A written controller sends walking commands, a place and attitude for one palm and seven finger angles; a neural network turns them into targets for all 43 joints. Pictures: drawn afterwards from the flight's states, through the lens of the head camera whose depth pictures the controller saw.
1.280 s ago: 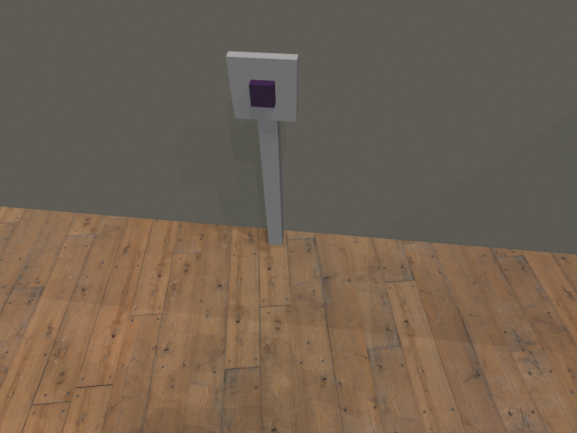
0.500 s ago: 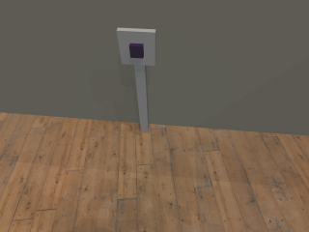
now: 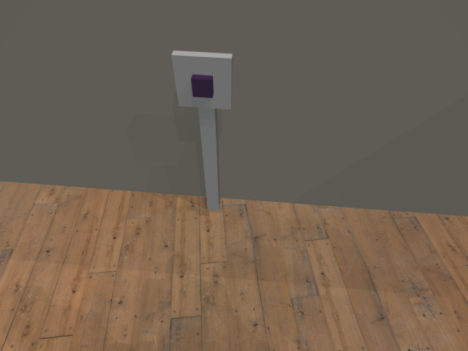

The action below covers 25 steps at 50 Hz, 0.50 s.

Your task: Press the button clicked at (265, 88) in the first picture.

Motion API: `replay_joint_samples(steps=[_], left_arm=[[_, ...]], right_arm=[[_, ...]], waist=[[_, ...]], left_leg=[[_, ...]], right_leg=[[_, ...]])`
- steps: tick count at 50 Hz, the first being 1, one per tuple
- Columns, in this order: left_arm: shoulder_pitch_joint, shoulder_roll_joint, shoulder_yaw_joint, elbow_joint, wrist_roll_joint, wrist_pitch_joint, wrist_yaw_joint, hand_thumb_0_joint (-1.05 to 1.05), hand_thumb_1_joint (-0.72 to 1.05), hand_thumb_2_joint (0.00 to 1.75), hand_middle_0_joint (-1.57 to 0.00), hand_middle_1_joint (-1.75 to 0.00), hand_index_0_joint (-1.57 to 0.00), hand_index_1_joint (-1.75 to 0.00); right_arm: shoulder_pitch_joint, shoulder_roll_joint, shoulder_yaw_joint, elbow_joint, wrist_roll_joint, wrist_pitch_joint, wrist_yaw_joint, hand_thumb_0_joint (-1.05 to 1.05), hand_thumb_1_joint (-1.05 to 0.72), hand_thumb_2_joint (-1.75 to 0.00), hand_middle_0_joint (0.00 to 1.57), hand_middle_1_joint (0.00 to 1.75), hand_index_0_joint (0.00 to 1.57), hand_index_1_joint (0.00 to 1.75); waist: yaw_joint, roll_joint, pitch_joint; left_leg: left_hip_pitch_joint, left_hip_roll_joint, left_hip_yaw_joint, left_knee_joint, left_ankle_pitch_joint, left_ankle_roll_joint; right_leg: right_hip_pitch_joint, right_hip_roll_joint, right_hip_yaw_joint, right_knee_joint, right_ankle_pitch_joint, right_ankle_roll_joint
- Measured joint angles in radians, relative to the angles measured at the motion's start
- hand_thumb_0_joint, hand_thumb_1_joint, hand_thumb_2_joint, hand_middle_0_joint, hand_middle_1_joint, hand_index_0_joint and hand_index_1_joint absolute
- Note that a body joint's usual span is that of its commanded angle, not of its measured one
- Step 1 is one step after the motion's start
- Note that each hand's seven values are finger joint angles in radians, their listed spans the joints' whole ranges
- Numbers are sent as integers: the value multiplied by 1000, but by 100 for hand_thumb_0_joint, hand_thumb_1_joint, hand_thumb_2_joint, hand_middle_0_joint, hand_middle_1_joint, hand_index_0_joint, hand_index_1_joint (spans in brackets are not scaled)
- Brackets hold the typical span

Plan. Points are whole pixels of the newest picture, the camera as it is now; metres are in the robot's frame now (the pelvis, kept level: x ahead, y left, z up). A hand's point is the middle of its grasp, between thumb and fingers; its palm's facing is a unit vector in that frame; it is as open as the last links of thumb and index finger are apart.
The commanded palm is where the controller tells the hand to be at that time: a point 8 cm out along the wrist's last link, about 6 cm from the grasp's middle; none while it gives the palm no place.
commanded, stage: take the last steps up to it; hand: left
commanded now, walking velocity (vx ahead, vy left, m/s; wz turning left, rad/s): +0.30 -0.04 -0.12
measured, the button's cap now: (202, 85) +0.85 +0.14 -0.01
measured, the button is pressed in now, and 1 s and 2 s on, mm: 0 0 0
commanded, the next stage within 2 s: come to a stop and stand still in 0.90 s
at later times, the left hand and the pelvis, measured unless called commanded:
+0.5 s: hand (175, 348) +0.17 +0.13 -0.18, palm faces +0.01 -0.98 -0.19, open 7.3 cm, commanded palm none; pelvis +0.12 -0.06 +0.00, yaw +0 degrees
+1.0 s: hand (188, 249) +0.37 +0.13 -0.17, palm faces +0.04 -0.97 -0.24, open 7.3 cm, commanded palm none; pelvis +0.30 -0.07 -0.01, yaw +0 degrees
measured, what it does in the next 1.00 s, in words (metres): walks ahead: right foot, then left foot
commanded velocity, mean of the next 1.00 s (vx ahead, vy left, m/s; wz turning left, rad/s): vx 0.24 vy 0.00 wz -0.05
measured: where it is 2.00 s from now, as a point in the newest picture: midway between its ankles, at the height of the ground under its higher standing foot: (250, 330)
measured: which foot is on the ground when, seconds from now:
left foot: down 0.00-0.32, up 0.34-0.64, down 0.66-0.96, up 0.98-1.00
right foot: down 0.00-0.08, up 0.10-0.30, down 0.32-0.68, up 0.70-0.94, down 0.96-1.00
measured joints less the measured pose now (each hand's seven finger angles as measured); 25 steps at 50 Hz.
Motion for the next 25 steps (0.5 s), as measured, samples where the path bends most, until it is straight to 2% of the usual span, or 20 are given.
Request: replay_joint_samples(steps=[3, 5, 8, 10, 13, 15, 16, 19, 21, 23, 25], left_arm=[[32, -17, 12, 5, -1, -5, 3, 0, 90, 89, -20, -30, -20, -29], [46, -27, 15, 11, -4, 0, 4, 0, 91, 89, -20, -30, -20, -29], [27, -37, 17, 11, -3, 19, 6, 0, 91, 89, -20, -30, -20, -29], [-7, -41, 24, -11, -3, 25, 0, 1, 91, 89, -20, -30, -20, -29], [-63, -34, 35, -62, -2, 17, -11, 1, 93, 89, -20, -30, -20, -29], [-83, -22, 42, -99, -4, -8, -21, 1, 93, 89, -20, -30, -20, -29], [-84, -7, 47, -117, -3, -27, -22, 1, 93, 89, -20, -30, -20, -29], [-93, -9, 56, -130, -10, -46, 3, 1, 93, 89, -20, -30, -20, -29], [-78, -13, 51, -126, -3, -36, 16, 0, 92, 89, -20, -30, -19, -29], [-59, -21, 45, -113, 6, -30, 23, 0, 92, 89, -20, -30, -19, -29], [-39, -29, 41, -95, 11, -27, 25, 0, 92, 89, -20, -30, -19, -29]], right_arm=[[27, 31, -4, 6, 2, -11, -7, 1, -91, -90, 20, 30, 20, 30], [42, 48, -12, 4, -4, -29, -16, 1, -91, -90, 20, 30, 21, 30], [96, 65, -16, -9, -12, -56, -33, 0, -91, -90, 20, 30, 21, 30], [141, 73, -17, -2, -15, -58, -37, 0, -91, -90, 20, 30, 21, 30], [194, 73, -18, 32, -17, -43, -35, 0, -91, -90, 21, 30, 21, 30], [226, 71, -19, 56, -9, -30, -28, 0, -91, -90, 21, 30, 21, 30], [242, 77, -20, 65, 0, -22, -23, 0, -91, -90, 21, 30, 21, 30], [192, 56, -35, 68, 13, 17, -11, 1, -91, -90, 21, 30, 21, 30], [136, 39, -46, 37, 9, 21, -10, 1, -91, -90, 21, 30, 21, 30], [77, 28, -54, -9, 5, 13, -8, 1, -91, -90, 20, 30, 20, 30], [26, 22, -59, -57, 4, 1, -4, 1, -91, -90, 20, 30, 20, 30]], waist=[[2, -16, 18], [-2, -29, 33], [-32, -21, 57], [-45, -7, 73], [-43, 28, 93], [-32, 45, 95], [-25, 28, 87], [-19, 34, 106], [-22, 17, 96], [-25, -7, 80], [-21, -25, 59]], left_leg=[[-3, -2, 7, 47, -47, 1], [11, -6, 26, 52, -67, 5], [51, -3, 29, 21, -69, 4], [81, 4, 18, -15, -61, -6], [118, 28, 6, -46, -64, -29], [115, 50, -3, 10, -107, -36], [80, 49, 3, 100, -136, -21], [-87, 50, -52, 509, -175, 21], [-192, 48, -40, 613, -137, 26], [-259, 52, -19, 581, -104, 27], [-287, 54, -1, 472, -67, 24]], right_leg=[[-12, -5, 8, 58, -47, 2], [-71, -17, 5, 199, -58, -7], [-208, -16, -5, 494, -131, -21], [-277, -28, -16, 537, -133, -24], [-315, -52, -37, 381, -77, -23], [-287, -49, -51, 236, 11, -28], [-271, -60, -40, 178, 41, -38], [-251, -42, -67, 226, 48, -25], [-219, -31, -70, 177, 54, -26], [-186, -22, -63, 106, 79, -25], [-154, -13, -54, 37, 100, -29]])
